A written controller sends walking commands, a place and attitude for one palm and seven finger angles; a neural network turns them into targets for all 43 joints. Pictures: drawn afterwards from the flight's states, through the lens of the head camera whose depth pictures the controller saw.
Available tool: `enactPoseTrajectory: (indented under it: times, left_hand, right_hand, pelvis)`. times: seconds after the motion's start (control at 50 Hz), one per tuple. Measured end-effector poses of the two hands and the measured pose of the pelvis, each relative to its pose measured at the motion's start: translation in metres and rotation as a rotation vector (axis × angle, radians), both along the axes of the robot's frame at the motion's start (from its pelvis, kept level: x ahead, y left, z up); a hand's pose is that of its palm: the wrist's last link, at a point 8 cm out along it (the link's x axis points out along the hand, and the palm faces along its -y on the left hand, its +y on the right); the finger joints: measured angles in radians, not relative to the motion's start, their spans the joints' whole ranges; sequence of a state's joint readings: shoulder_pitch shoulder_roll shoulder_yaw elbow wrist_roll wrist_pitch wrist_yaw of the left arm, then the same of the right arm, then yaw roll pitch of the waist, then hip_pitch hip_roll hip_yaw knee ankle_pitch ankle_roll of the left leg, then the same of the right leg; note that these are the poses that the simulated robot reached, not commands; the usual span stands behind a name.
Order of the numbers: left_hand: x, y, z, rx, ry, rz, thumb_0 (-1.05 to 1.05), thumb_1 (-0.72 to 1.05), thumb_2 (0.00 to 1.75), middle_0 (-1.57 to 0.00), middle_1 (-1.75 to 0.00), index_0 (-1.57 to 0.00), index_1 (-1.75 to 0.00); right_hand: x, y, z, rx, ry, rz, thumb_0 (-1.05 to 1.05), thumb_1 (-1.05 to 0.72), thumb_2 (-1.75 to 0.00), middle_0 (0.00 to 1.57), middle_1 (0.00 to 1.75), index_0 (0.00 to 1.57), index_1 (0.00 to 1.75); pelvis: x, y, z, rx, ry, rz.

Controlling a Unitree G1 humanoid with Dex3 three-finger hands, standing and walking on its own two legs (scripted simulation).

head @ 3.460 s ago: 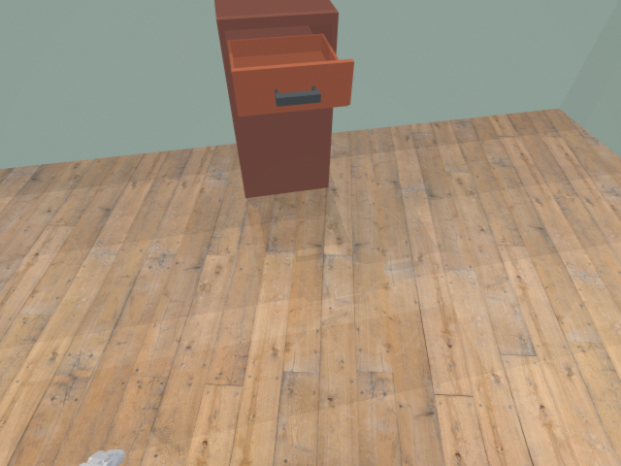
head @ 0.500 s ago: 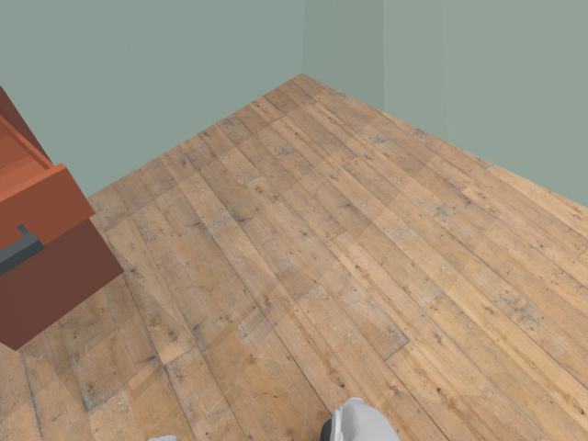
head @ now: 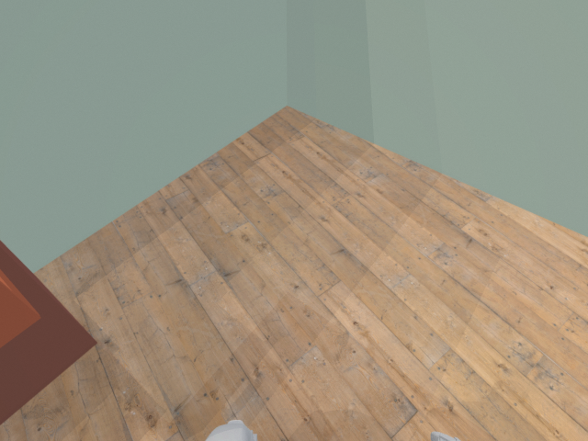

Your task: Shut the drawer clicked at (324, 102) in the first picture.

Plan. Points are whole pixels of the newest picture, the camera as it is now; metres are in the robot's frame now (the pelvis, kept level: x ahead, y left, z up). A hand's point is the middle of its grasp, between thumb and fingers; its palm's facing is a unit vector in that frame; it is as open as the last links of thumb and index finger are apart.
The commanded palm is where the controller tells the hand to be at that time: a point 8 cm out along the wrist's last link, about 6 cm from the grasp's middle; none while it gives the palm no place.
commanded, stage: turn to face it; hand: left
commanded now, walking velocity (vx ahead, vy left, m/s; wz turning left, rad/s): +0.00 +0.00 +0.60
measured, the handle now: out of the picture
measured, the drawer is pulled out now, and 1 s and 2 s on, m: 0.29 0.29 0.29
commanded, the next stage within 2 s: take the last steps up to it in 1.50 s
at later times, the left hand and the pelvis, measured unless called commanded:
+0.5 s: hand out of the picture +0.09 +0.23 -0.16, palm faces +0.26 -0.93 -0.26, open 7.4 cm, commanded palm none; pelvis +0.05 +0.00 +0.00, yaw +14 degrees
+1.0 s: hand out of the picture -0.05 +0.18 -0.18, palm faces +0.57 -0.78 -0.25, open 7.4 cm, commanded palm none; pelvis +0.04 -0.02 -0.01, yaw +34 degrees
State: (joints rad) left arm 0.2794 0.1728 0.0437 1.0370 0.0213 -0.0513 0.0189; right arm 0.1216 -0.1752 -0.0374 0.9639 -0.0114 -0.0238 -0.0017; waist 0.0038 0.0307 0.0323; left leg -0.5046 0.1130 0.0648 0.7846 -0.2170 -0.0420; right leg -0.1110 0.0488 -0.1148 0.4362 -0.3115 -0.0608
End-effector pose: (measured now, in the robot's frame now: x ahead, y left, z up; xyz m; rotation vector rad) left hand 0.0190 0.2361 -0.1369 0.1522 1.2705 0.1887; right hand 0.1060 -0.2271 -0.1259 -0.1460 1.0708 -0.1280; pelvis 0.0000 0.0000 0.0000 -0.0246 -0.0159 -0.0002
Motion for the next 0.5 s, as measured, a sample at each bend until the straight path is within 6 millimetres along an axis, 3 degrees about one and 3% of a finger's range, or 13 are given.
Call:
enactPoseTrajectory:
  times: [0.08, 0.16, 0.34, 0.5]
  left_hand:
    - [0.006, 0.008, -0.022, -0.041, 0.014, 0.079, 0.00, 0.91, 0.90, -0.20, -0.30, -0.20, -0.30]
    - [0.010, 0.016, -0.029, -0.056, 0.049, 0.119, 0.00, 0.91, 0.90, -0.20, -0.30, -0.20, -0.30]
    - [0.033, 0.038, -0.007, -0.018, 0.018, 0.156, 0.00, 0.91, 0.90, -0.20, -0.30, -0.20, -0.30]
    - [0.055, 0.035, 0.010, 0.056, -0.068, 0.199, 0.00, 0.91, 0.90, -0.20, -0.30, -0.20, -0.30]
  right_hand:
    - [0.028, 0.025, -0.009, -0.019, 0.046, 0.077, 0.00, -0.91, -0.90, 0.19, 0.30, 0.19, 0.29]
    - [0.033, 0.041, -0.010, -0.025, 0.083, 0.102, 0.00, -0.91, -0.90, 0.19, 0.30, 0.20, 0.29]
    - [0.027, 0.024, 0.001, -0.072, 0.167, 0.100, 0.00, -0.92, -0.90, 0.20, 0.30, 0.20, 0.30]
    - [0.029, -0.007, -0.007, -0.069, 0.214, 0.134, 0.00, -0.91, -0.90, 0.20, 0.30, 0.20, 0.30]
  pelvis:
    - [0.028, 0.016, -0.012, -0.012, -0.012, 0.056]
    - [0.036, 0.026, -0.013, 0.008, -0.017, 0.072]
    - [0.042, 0.029, 0.001, -0.008, 0.020, 0.144]
    - [0.047, 0.003, 0.001, -0.008, 0.040, 0.237]
